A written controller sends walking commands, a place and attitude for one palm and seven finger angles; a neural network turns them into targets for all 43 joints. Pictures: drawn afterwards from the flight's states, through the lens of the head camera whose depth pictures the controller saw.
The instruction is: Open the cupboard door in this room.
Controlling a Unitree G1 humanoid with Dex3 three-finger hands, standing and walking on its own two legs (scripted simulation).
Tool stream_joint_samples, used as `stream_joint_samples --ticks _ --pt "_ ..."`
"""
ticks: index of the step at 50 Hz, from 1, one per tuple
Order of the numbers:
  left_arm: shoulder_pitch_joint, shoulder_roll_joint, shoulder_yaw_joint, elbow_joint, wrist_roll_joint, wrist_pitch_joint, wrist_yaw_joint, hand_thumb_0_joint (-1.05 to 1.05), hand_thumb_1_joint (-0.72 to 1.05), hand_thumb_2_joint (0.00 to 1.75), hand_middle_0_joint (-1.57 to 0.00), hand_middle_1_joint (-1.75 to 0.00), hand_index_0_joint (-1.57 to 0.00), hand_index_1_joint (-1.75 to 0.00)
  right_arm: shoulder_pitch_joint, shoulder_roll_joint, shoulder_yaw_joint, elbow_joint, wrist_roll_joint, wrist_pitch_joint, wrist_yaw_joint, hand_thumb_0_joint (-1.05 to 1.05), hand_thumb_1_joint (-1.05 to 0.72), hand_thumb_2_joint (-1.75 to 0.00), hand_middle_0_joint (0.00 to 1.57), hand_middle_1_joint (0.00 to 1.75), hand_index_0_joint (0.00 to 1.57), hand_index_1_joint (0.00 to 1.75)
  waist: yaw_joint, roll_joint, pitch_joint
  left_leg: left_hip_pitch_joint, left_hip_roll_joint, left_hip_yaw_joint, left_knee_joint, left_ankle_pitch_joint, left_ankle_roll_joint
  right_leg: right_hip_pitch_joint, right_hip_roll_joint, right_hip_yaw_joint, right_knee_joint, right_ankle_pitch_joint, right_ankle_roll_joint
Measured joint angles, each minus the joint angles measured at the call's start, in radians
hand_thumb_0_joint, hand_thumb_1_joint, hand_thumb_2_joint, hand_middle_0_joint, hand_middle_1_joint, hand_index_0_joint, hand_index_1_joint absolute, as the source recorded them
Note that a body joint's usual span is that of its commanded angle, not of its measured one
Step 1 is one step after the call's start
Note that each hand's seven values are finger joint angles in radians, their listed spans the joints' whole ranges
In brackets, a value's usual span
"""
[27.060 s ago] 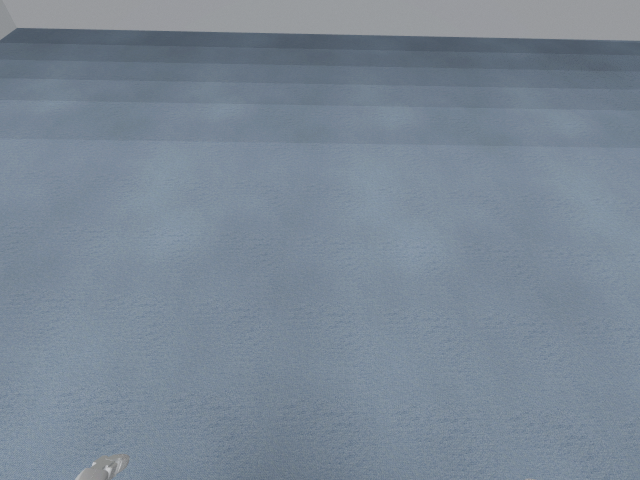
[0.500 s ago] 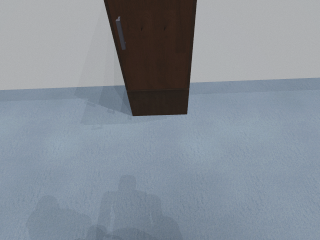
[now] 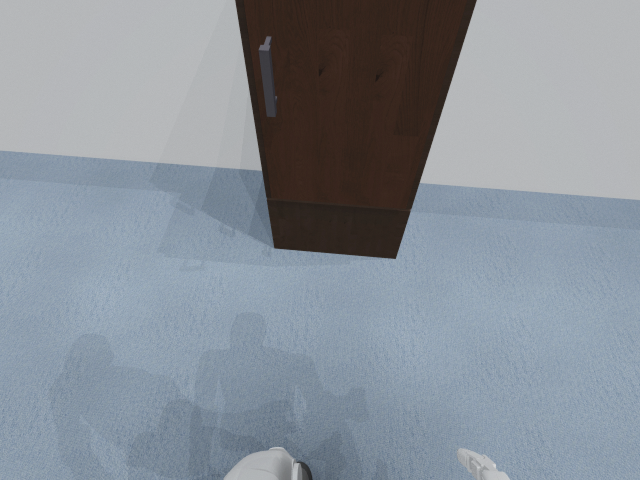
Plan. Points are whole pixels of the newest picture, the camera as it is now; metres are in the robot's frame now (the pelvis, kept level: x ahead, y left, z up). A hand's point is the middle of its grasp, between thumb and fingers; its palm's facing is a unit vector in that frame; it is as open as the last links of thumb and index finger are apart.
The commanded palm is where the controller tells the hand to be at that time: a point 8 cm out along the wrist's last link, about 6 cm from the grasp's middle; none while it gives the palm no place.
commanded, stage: take the last steps up to it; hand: left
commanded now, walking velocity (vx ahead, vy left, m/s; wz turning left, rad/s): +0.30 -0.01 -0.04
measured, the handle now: (270, 78) +0.85 +0.20 -0.01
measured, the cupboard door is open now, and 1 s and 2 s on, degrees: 0 0 0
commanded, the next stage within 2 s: come to a stop and stand still in 0.64 s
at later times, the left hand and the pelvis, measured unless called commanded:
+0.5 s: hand (266, 355) +0.30 +0.12 -0.14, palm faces -0.03 -0.98 -0.19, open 7.4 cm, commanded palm none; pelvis +0.19 -0.05 +0.01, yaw -1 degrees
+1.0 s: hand (244, 368) +0.28 +0.16 -0.16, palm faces +0.04 -0.99 -0.15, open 7.4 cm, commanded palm none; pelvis +0.31 -0.01 +0.02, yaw -2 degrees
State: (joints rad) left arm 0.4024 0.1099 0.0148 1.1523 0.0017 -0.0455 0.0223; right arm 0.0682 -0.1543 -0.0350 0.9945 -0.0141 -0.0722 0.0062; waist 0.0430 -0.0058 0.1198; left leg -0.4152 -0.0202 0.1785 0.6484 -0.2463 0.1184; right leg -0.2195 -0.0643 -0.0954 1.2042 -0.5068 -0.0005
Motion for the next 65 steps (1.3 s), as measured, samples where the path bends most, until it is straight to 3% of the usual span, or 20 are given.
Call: stream_joint_samples --ticks 3,9,15,19,21,24,27,30,34,39,41,42,46,49,55,59,63,65 --pt "-0.081 0.023 0.016 -0.051 0.012 0.003 -0.003 0.00 0.91 0.90 -0.20 -0.30 -0.20 -0.29 0.048 0.006 -0.018 0.021 0.010 -0.011 -0.021 -0.01 -0.93 -0.90 0.20 0.30 0.20 0.30 -0.003 -0.007 -0.001 0.079 -0.012 -0.001 -0.079 0.010 -0.010 -0.181 -0.027 0.045 0.101 0.079 0.006" --pt "-0.192 0.060 0.041 -0.136 0.029 0.023 -0.013 0.00 0.92 0.90 -0.20 -0.30 -0.20 -0.29 0.150 -0.031 -0.030 0.063 0.000 -0.004 -0.023 -0.03 -0.95 -0.90 0.20 0.30 0.20 0.30 -0.022 -0.021 -0.050 0.199 -0.026 -0.009 -0.208 0.008 -0.017 -0.335 -0.087 0.058 -0.129 0.206 0.033" --pt "-0.251 0.073 0.040 -0.151 0.028 0.038 -0.033 0.00 0.92 0.90 -0.20 -0.30 -0.19 -0.29 0.244 -0.022 -0.027 0.097 -0.007 0.005 -0.018 -0.01 -0.93 -0.90 0.20 0.30 0.20 0.30 -0.058 -0.010 -0.070 0.298 -0.016 -0.018 -0.268 -0.031 -0.045 -0.284 -0.079 0.036 -0.408 0.261 0.034" --pt "-0.269 0.069 0.033 -0.148 0.026 0.036 -0.041 0.00 0.92 0.90 -0.20 -0.30 -0.19 -0.29 0.294 -0.007 -0.022 0.118 -0.011 0.010 -0.018 0.00 -0.92 -0.90 0.20 0.30 0.20 0.30 -0.083 0.000 -0.072 0.349 0.002 -0.008 -0.254 -0.092 -0.076 -0.207 -0.044 0.002 -0.552 0.242 0.015" --pt "-0.274 0.064 0.029 -0.148 0.026 0.022 -0.043 0.00 0.92 0.90 -0.20 -0.30 -0.19 -0.29 0.319 -0.001 -0.018 0.132 -0.008 0.013 -0.019 0.00 -0.92 -0.90 0.20 0.30 0.20 0.30 -0.087 0.011 -0.069 0.358 0.020 -0.007 -0.197 -0.148 -0.098 -0.146 -0.018 -0.021 -0.648 0.298 -0.005" --pt "-0.279 0.042 0.020 -0.144 0.022 -0.015 -0.038 0.00 0.91 0.90 -0.20 -0.30 -0.20 -0.29 0.321 0.004 -0.012 0.155 0.005 0.033 -0.014 0.00 -0.92 -0.90 0.20 0.30 0.20 0.30 -0.087 0.039 -0.049 0.242 0.052 -0.061 0.149 -0.241 -0.106 -0.109 0.001 -0.052 -0.613 0.266 -0.034" --pt "-0.247 0.028 0.024 -0.141 0.010 -0.027 -0.023 0.00 0.92 0.90 -0.20 -0.30 -0.20 -0.30 0.294 0.010 -0.013 0.157 0.005 0.053 -0.009 0.00 -0.91 -0.90 0.20 0.30 0.20 0.30 -0.062 0.029 -0.047 0.096 0.054 -0.098 0.434 -0.223 -0.109 -0.045 0.002 -0.058 -0.657 0.241 -0.037" --pt "-0.211 0.042 0.040 -0.130 0.009 -0.028 -0.004 -0.02 0.95 0.90 -0.21 -0.30 -0.20 -0.30 0.245 0.005 -0.021 0.132 -0.001 0.060 -0.005 0.00 -0.91 -0.90 0.20 0.30 0.20 0.30 -0.048 0.033 -0.050 -0.009 0.085 -0.116 0.454 -0.140 -0.123 0.013 0.013 -0.065 -0.732 0.256 -0.034" --pt "-0.152 0.051 0.034 -0.088 0.019 -0.017 -0.007 -0.02 0.95 0.90 -0.20 -0.30 -0.20 -0.30 0.173 -0.013 -0.030 0.093 -0.005 0.062 -0.006 0.01 -0.93 -0.90 0.20 0.30 0.20 0.30 -0.043 0.034 -0.055 -0.059 0.116 -0.111 0.283 -0.070 -0.145 0.068 0.016 -0.068 -0.794 0.256 -0.026" --pt "-0.088 0.048 0.028 -0.044 0.023 -0.004 -0.015 -0.01 0.93 0.90 -0.20 -0.30 -0.20 -0.30 0.117 -0.038 -0.028 0.068 0.000 0.050 0.004 0.01 -0.94 -0.90 0.20 0.30 0.19 0.30 -0.014 0.019 -0.055 -0.015 0.110 -0.093 0.050 -0.014 -0.146 0.115 0.014 -0.069 -0.796 0.214 0.002" --pt "-0.067 0.046 0.025 -0.029 0.020 0.007 -0.010 0.00 0.92 0.90 -0.20 -0.30 -0.20 -0.30 0.102 -0.041 -0.019 0.065 0.000 0.040 0.001 0.01 -0.94 -0.90 0.20 0.30 0.19 0.30 -0.002 0.013 -0.055 0.044 0.099 -0.088 -0.068 0.077 -0.148 0.124 0.014 -0.069 -0.762 0.176 0.019" --pt "-0.057 0.046 0.021 -0.021 0.017 0.013 -0.006 0.00 0.92 0.90 -0.20 -0.30 -0.20 -0.30 0.096 -0.040 -0.015 0.065 0.000 0.032 -0.003 0.01 -0.93 -0.90 0.20 0.30 0.19 0.30 0.003 0.010 -0.057 0.072 0.097 -0.084 -0.105 0.113 -0.132 0.120 0.013 -0.065 -0.728 0.149 0.028" --pt "-0.070 0.059 0.010 -0.002 0.006 0.048 0.012 0.00 0.91 0.90 -0.20 -0.30 -0.20 -0.29 0.053 0.005 0.009 0.068 0.006 0.030 -0.024 0.00 -0.92 -0.90 0.20 0.30 0.19 0.30 0.021 -0.058 -0.041 0.111 0.070 -0.042 -0.094 0.011 -0.087 0.059 -0.012 0.007 -0.547 -0.008 0.033" --pt "-0.107 0.052 0.009 -0.014 0.009 0.070 0.011 0.00 0.91 0.90 -0.20 -0.30 -0.20 -0.29 0.022 0.026 0.013 0.055 0.006 0.043 -0.041 0.00 -0.92 -0.90 0.20 0.30 0.20 0.30 0.007 -0.043 -0.022 0.131 0.075 -0.039 -0.136 0.033 -0.083 -0.024 0.004 0.033 -0.393 -0.049 0.032" --pt "-0.183 0.077 0.040 -0.095 0.015 0.092 0.003 0.00 0.91 0.90 -0.20 -0.30 -0.20 -0.29 -0.009 0.025 -0.014 0.028 0.004 0.065 -0.048 -0.02 -0.93 -0.90 0.20 0.30 0.20 0.30 -0.014 -0.015 0.007 0.126 0.097 -0.032 -0.179 0.076 -0.089 -0.188 0.023 0.077 -0.201 0.000 0.041" --pt "-0.221 0.103 0.057 -0.139 0.017 0.098 0.001 0.00 0.91 0.90 -0.20 -0.30 -0.20 -0.29 0.013 0.001 -0.029 0.031 -0.005 0.081 -0.037 -0.01 -0.93 -0.90 0.20 0.30 0.20 0.30 -0.023 -0.006 -0.001 0.109 0.109 -0.035 -0.164 0.085 -0.108 -0.190 0.013 0.072 -0.268 0.040 0.039" --pt "-0.220 0.110 0.053 -0.167 0.020 0.077 -0.003 0.00 0.91 0.90 -0.20 -0.30 -0.20 -0.29 0.053 -0.029 -0.043 0.043 -0.006 0.100 -0.026 -0.01 -0.92 -0.90 0.20 0.30 0.20 0.30 -0.032 0.011 -0.035 0.072 0.116 -0.043 -0.099 0.068 -0.136 -0.072 -0.001 0.047 -0.550 0.156 0.031" --pt "-0.213 0.100 0.045 -0.163 0.028 0.067 -0.001 0.00 0.91 0.90 -0.20 -0.30 -0.20 -0.29 0.071 -0.045 -0.050 0.048 0.002 0.114 -0.022 0.00 -0.92 -0.90 0.20 0.30 0.20 0.30 -0.035 0.029 -0.045 0.040 0.114 -0.071 -0.018 -0.043 -0.141 -0.061 0.006 0.044 -0.579 0.185 0.012"
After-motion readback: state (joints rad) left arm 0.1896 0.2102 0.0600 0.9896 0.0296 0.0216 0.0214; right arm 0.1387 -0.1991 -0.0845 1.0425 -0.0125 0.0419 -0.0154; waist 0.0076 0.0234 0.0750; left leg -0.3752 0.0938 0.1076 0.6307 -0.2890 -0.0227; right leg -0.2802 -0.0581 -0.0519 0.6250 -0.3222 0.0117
